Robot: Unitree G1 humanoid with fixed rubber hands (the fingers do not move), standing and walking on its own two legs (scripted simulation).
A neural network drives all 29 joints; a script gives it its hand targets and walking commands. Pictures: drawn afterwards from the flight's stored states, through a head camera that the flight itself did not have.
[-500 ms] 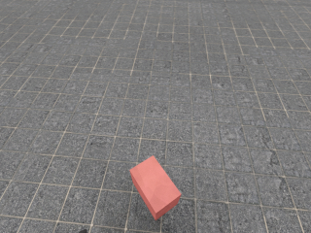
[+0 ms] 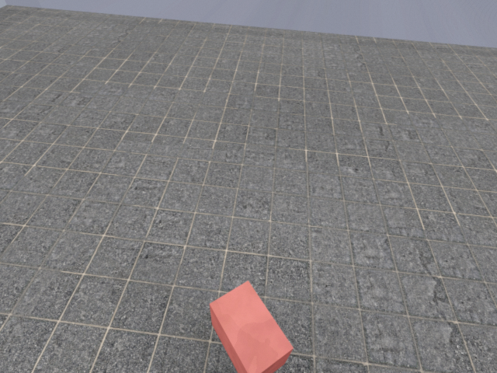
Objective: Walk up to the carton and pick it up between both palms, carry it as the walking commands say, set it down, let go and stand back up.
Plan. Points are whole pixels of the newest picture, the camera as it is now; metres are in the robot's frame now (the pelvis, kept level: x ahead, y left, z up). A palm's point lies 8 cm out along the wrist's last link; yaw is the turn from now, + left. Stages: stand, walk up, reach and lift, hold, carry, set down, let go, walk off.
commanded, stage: walk up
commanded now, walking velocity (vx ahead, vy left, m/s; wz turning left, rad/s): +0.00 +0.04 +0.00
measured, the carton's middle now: (248, 335) +0.38 -0.02 -0.67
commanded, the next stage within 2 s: none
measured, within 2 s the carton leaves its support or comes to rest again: neither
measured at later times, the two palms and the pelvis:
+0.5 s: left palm out of the picture +0.00 +0.25 -0.16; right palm out of the picture -0.04 -0.17 -0.15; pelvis -0.01 +0.04 +0.00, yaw -2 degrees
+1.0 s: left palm out of the picture -0.03 +0.24 -0.16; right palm out of the picture -0.06 -0.16 -0.15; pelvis -0.01 +0.04 -0.01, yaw -1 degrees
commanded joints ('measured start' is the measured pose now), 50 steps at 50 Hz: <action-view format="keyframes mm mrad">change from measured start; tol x2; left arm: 1 28 96 13 -57 7 -15 7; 6 67 119 30 -71 13 -7 19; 12 58 94 23 -83 10 7 16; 18 67 73 12 -52 -4 17 16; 46 121 43 -1 -26 -3 12 16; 47 87 44 5 -53 6 12 23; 48 15 142 56 -119 3 14 38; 50 -39 108 64 -156 0 26 37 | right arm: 1 75 -98 -8 -19 -5 -3 -2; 5 85 -121 -19 -26 -5 8 -5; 12 119 -102 -13 -31 -7 0 -12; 26 202 -83 7 12 -19 -25 -10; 46 236 -60 11 32 -29 -27 -7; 47 225 -59 -13 6 -32 -25 -9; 48 225 -163 -52 -27 -28 -14 1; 50 280 -186 -53 -23 -23 -14 5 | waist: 1 -17 26 28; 11 -17 -7 29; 26 -35 71 123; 46 -44 12 129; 47 -59 34 123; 48 -76 111 170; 49 -107 174 164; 50 -116 170 155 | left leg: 1 -34 109 -74 -57 520 3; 9 -30 107 -74 -16 533 25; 19 -7 133 -121 -82 620 38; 29 -47 122 -116 -112 534 33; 46 -22 97 -94 -83 504 32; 47 -30 153 -147 -135 490 26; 48 -56 200 -317 -78 528 73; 49 -13 273 -453 -114 583 127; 50 -21 304 -505 -141 543 186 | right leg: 1 -9 -103 80 -33 391 -29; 4 -1 -125 82 4 432 -35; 6 -10 -130 77 20 424 -36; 19 -76 -58 34 13 160 4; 26 -71 -55 37 12 142 7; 46 -82 -68 24 3 189 19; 47 -123 -74 9 58 153 5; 48 -246 -36 -28 258 46 4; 49 -372 13 -10 378 -161 12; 50 -406 13 43 471 -275 14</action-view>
